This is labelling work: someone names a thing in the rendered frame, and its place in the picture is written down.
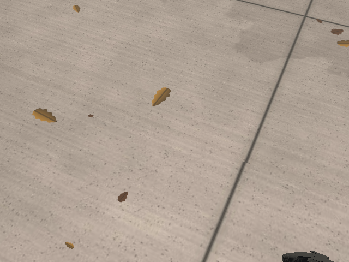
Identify robot right hand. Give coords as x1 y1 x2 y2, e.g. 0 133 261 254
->
282 251 333 262

